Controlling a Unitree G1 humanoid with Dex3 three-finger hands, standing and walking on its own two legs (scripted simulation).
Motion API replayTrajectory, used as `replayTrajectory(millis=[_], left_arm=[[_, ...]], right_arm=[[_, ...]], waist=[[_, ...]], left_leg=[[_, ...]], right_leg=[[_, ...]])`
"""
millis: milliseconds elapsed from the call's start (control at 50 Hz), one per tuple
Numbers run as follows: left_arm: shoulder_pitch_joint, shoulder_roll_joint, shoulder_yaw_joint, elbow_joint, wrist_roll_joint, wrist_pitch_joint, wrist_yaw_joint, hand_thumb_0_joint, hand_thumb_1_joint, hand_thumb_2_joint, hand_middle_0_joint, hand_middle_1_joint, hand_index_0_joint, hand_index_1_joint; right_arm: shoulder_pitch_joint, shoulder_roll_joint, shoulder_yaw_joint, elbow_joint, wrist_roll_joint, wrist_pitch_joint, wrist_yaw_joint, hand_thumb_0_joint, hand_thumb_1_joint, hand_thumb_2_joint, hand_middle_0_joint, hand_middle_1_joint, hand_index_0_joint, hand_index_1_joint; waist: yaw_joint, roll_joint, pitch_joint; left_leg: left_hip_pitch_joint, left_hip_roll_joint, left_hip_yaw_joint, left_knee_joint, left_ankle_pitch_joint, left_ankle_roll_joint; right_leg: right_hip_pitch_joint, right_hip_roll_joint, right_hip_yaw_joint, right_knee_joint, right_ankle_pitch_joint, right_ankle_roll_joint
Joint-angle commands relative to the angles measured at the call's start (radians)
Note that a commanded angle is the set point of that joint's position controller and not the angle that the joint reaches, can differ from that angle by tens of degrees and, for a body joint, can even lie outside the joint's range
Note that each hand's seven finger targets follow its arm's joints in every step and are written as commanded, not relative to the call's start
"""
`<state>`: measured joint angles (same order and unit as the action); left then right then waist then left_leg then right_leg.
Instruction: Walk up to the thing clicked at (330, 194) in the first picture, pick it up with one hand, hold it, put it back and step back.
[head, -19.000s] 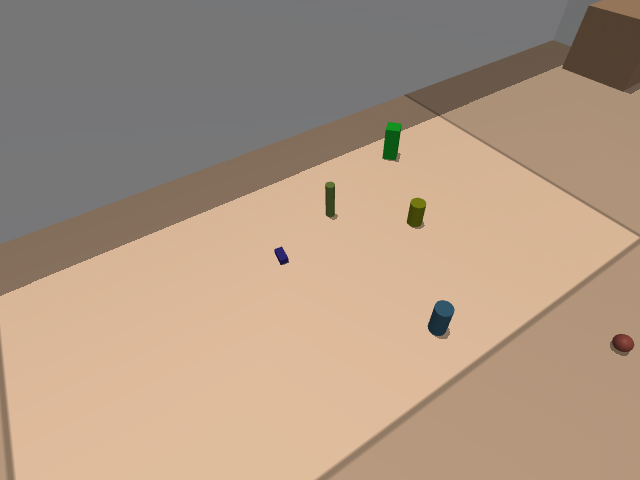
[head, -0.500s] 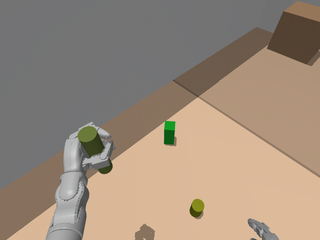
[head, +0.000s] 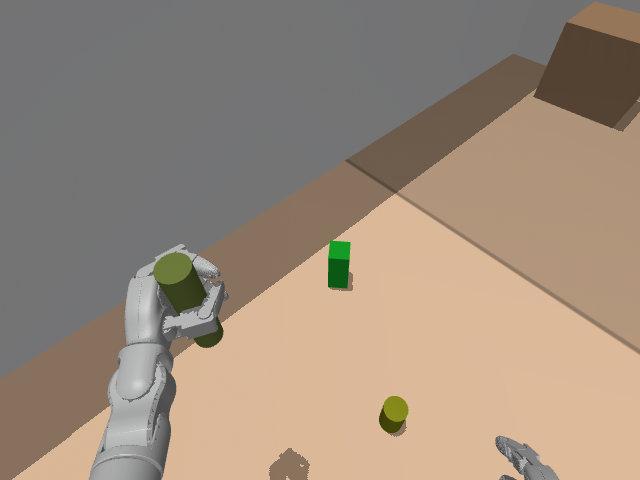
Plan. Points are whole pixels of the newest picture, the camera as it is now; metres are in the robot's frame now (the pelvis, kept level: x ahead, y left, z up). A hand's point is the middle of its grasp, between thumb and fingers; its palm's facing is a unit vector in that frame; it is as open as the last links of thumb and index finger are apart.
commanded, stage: hold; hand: left
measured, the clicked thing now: (193, 305) +0.34 +0.18 +0.03
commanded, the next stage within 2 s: crouch in 0.54 s
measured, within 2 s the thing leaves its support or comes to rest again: neither
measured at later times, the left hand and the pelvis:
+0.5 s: hand (203, 301) +0.33 +0.16 +0.05, palm faces +0.11 -0.99 +0.00, open 5.1 cm; pelvis +0.00 +0.00 +0.00, yaw +0 degrees
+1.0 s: hand (213, 323) +0.33 +0.16 -0.01, palm faces +0.13 -0.99 +0.00, open 5.1 cm; pelvis -0.01 +0.00 -0.02, yaw +0 degrees
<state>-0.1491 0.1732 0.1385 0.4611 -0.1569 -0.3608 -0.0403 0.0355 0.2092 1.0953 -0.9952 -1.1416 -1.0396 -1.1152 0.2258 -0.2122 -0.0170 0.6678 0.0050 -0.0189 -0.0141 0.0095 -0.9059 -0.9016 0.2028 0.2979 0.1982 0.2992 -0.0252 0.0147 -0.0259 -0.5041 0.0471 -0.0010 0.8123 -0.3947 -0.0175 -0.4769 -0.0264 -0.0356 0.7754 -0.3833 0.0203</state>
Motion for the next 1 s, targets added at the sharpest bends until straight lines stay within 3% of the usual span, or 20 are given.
replayTrajectory(millis=[0, 40, 60, 80, 100, 160, 240, 280, 300, 460, 580, 620, 720, 780, 840, 860, 880, 920, 940, 980], left_arm=[[-0.273, 0.117, 0.039, -0.214, -0.013, -0.077, -0.008, 0.000, 0.671, 1.215, -1.295, -1.324, -1.299, -1.322], [-0.308, 0.119, 0.028, -0.273, -0.010, -0.081, -0.009, 0.000, 0.658, 1.228, -1.303, -1.342, -1.310, -1.338], [-0.264, 0.088, 0.013, -0.170, -0.009, -0.070, -0.008, 0.000, 0.659, 1.222, -1.301, -1.334, -1.306, -1.331], [-0.256, 0.090, 0.026, -0.184, -0.014, -0.074, -0.006, 0.000, 0.667, 1.216, -1.291, -1.330, -1.299, -1.325], [-0.305, 0.134, 0.051, -0.259, -0.012, -0.087, -0.004, 0.000, 0.672, 1.220, -1.297, -1.327, -1.301, -1.325], [-0.312, 0.129, 0.030, -0.282, -0.007, -0.094, -0.005, 0.000, 0.661, 1.214, -1.298, -1.332, -1.305, -1.328], [-0.283, 0.142, 0.058, -0.251, -0.011, -0.087, 0.004, 0.000, 0.660, 1.209, -1.296, -1.328, -1.300, -1.325], [-0.260, 0.098, 0.016, -0.217, -0.008, -0.084, -0.002, 0.000, 0.628, 1.211, -1.297, -1.331, -1.301, -1.329], [-0.287, 0.126, 0.047, -0.233, -0.009, -0.088, 0.001, 0.000, 0.665, 1.224, -1.296, -1.333, -1.300, -1.331], [-0.288, 0.107, 0.016, -0.256, -0.010, -0.087, -0.005, 0.000, 0.634, 1.211, -1.308, -1.338, -1.313, -1.336], [-0.302, 0.127, 0.048, -0.240, -0.010, -0.081, 0.006, 0.000, 0.687, 1.203, -1.300, -1.320, -1.302, -1.319], [-0.319, 0.109, 0.014, -0.258, -0.003, -0.085, 0.006, 0.000, 0.672, 1.247, -1.320, -1.349, -1.313, -1.358], [-0.267, 0.097, 0.030, -0.175, 0.004, -0.078, 0.020, 0.000, 0.630, 1.188, -1.333, -1.325, -1.338, -1.318], [-0.274, 0.100, 0.054, -0.133, 0.001, -0.101, 0.027, 0.000, 0.617, 1.188, -1.330, -1.332, -1.339, -1.322], [-0.293, 0.096, 0.046, -0.073, 0.015, -0.142, 0.019, 0.000, 0.623, 1.188, -1.335, -1.336, -1.346, -1.325], [-0.303, 0.086, 0.037, -0.064, 0.017, -0.159, 0.014, 0.000, 0.604, 1.196, -1.323, -1.337, -1.332, -1.327], [-0.325, 0.113, 0.066, -0.048, 0.018, -0.179, 0.018, 0.000, 0.614, 1.187, -1.314, -1.325, -1.323, -1.315], [-0.355, 0.104, 0.059, 0.003, 0.021, -0.216, 0.008, 0.000, 0.572, 1.186, -1.327, -1.338, -1.336, -1.330], [-0.369, 0.124, 0.086, 0.013, 0.018, -0.240, 0.008, 0.000, 0.580, 1.193, -1.334, -1.349, -1.343, -1.340], [-0.393, 0.117, 0.080, 0.082, 0.021, -0.284, -0.005, 0.000, 0.560, 1.197, -1.331, -1.355, -1.341, -1.346]], right_arm=[[-0.030, -0.139, -0.043, -0.126, 0.007, -0.040, -0.008, 0.000, -0.904, -0.903, 0.200, 0.300, 0.200, 0.300], [-0.036, -0.136, -0.044, -0.135, 0.004, -0.042, -0.007, 0.000, -0.900, -0.902, 0.200, 0.300, 0.200, 0.300], [-0.036, -0.135, -0.041, -0.124, 0.006, -0.042, -0.008, 0.000, -0.902, -0.902, 0.200, 0.300, 0.200, 0.300], [-0.031, -0.138, -0.045, -0.120, 0.004, -0.044, -0.008, 0.000, -0.900, -0.901, 0.200, 0.300, 0.200, 0.300], [-0.042, -0.142, -0.048, -0.130, 0.005, -0.047, -0.006, 0.000, -0.900, -0.901, 0.200, 0.300, 0.200, 0.300], [-0.038, -0.140, -0.043, -0.133, 0.004, -0.044, -0.009, 0.000, -0.906, -0.902, 0.200, 0.300, 0.200, 0.300], [-0.048, -0.138, -0.040, -0.135, 0.008, -0.047, -0.011, 0.000, -0.907, -0.903, 0.200, 0.300, 0.200, 0.300], [-0.040, -0.139, -0.042, -0.127, 0.005, -0.044, -0.012, 0.000, -0.908, -0.904, 0.200, 0.300, 0.200, 0.300], [-0.024, -0.143, -0.047, -0.117, 0.002, -0.043, -0.012, 0.000, -0.905, -0.903, 0.200, 0.300, 0.200, 0.300], [-0.043, -0.137, -0.041, -0.136, 0.004, -0.049, -0.012, 0.000, -0.911, -0.904, 0.199, 0.300, 0.200, 0.300], [-0.042, -0.138, -0.042, -0.130, 0.005, -0.050, -0.014, 0.000, -0.907, -0.903, 0.199, 0.300, 0.200, 0.300], [-0.033, -0.135, -0.040, -0.123, 0.003, -0.046, -0.014, 0.000, -0.905, -0.909, 0.200, 0.301, 0.200, 0.301], [-0.040, -0.140, -0.047, -0.124, 0.002, -0.045, -0.009, 0.000, -0.873, -0.899, 0.199, 0.299, 0.200, 0.299], [-0.034, -0.135, -0.046, -0.106, -0.005, -0.047, -0.001, 0.000, -0.874, -0.899, 0.199, 0.299, 0.200, 0.299], [-0.031, -0.139, -0.053, -0.100, -0.011, -0.045, 0.005, 0.000, -0.871, -0.897, 0.199, 0.299, 0.199, 0.299], [-0.029, -0.140, -0.056, -0.098, -0.014, -0.048, 0.009, 0.000, -0.869, -0.897, 0.199, 0.299, 0.199, 0.299], [-0.023, -0.139, -0.056, -0.090, -0.018, -0.049, 0.011, 0.000, -0.870, -0.897, 0.199, 0.299, 0.200, 0.299], [-0.016, -0.141, -0.058, -0.081, -0.024, -0.055, 0.020, 0.000, -0.880, -0.899, 0.199, 0.299, 0.199, 0.299], [-0.010, -0.144, -0.061, -0.079, -0.026, -0.055, 0.023, 0.000, -0.879, -0.899, 0.199, 0.299, 0.200, 0.299], [-0.001, -0.152, -0.064, -0.075, -0.034, -0.056, 0.031, 0.000, -0.880, -0.898, 0.199, 0.299, 0.199, 0.299]], waist=[[0.001, -0.010, -0.249], [0.000, 0.023, -0.275], [-0.016, -0.020, -0.210], [-0.008, -0.035, -0.207], [0.003, 0.000, -0.251], [0.000, 0.012, -0.291], [0.007, -0.008, -0.256], [-0.007, -0.014, -0.246], [-0.002, -0.003, -0.268], [-0.003, 0.010, -0.263], [-0.001, -0.020, -0.247], [-0.004, 0.005, -0.268], [-0.006, -0.034, -0.223], [-0.008, -0.045, -0.202], [-0.020, -0.044, -0.213], [-0.023, -0.041, -0.227], [-0.019, -0.041, -0.249], [-0.033, -0.014, -0.256], [-0.024, -0.008, -0.289], [-0.044, -0.018, -0.308]], left_leg=[[0.120, -0.028, 0.003, -0.123, 0.220, 0.017], [0.132, -0.032, 0.011, -0.119, 0.216, 0.017], [0.103, -0.030, 0.007, -0.120, 0.191, 0.019], [0.092, -0.028, 0.003, -0.120, 0.188, 0.021], [0.110, -0.031, 0.007, -0.120, 0.192, 0.019], [0.138, -0.031, 0.007, -0.118, 0.214, 0.018], [0.115, -0.033, 0.012, -0.115, 0.217, 0.020], [0.121, -0.028, 0.006, -0.117, 0.222, 0.019], [0.121, -0.028, 0.004, -0.112, 0.231, 0.019], [0.131, -0.030, 0.009, -0.118, 0.215, 0.017], [0.114, -0.031, 0.013, -0.116, 0.203, 0.021], [0.131, -0.032, 0.012, -0.118, 0.203, 0.019], [0.093, -0.029, 0.008, -0.112, 0.196, 0.020], [0.042, -0.032, 0.007, -0.091, 0.158, 0.026], [0.005, -0.030, 0.003, -0.052, 0.145, 0.026], [-0.014, -0.031, 0.001, -0.030, 0.146, 0.025], [-0.043, -0.034, 0.003, -0.002, 0.148, 0.026], [-0.081, -0.031, -0.004, 0.046, 0.126, 0.024], [-0.112, -0.033, -0.005, 0.077, 0.121, 0.023], [-0.175, -0.031, -0.015, 0.147, 0.103, 0.026]], right_leg=[[0.095, 0.034, -0.016, -0.100, 0.244, -0.026], [0.084, 0.032, -0.009, -0.105, 0.244, -0.025], [0.062, 0.033, -0.014, -0.108, 0.220, -0.023], [0.060, 0.035, -0.016, -0.103, 0.219, -0.023], [0.074, 0.031, -0.012, -0.103, 0.223, -0.023], [0.094, 0.032, -0.009, -0.097, 0.241, -0.025], [0.097, 0.028, -0.006, -0.106, 0.251, -0.021], [0.080, 0.033, -0.013, -0.096, 0.250, -0.023], [0.086, 0.034, -0.012, -0.092, 0.256, -0.024], [0.085, 0.032, -0.009, -0.102, 0.244, -0.025], [0.082, 0.030, -0.007, -0.108, 0.237, -0.022], [0.085, 0.030, -0.005, -0.107, 0.235, -0.025], [0.056, 0.032, -0.011, -0.100, 0.227, -0.025], [0.020, 0.027, -0.007, -0.082, 0.202, -0.022], [-0.034, 0.027, -0.004, -0.041, 0.185, -0.025], [-0.051, 0.026, -0.002, -0.019, 0.187, -0.027], [-0.059, 0.022, 0.004, 0.001, 0.196, -0.026], [-0.143, 0.027, 0.005, 0.058, 0.170, -0.030], [-0.159, 0.025, 0.006, 0.085, 0.162, -0.032], [-0.258, 0.030, 0.005, 0.156, 0.136, -0.034]])
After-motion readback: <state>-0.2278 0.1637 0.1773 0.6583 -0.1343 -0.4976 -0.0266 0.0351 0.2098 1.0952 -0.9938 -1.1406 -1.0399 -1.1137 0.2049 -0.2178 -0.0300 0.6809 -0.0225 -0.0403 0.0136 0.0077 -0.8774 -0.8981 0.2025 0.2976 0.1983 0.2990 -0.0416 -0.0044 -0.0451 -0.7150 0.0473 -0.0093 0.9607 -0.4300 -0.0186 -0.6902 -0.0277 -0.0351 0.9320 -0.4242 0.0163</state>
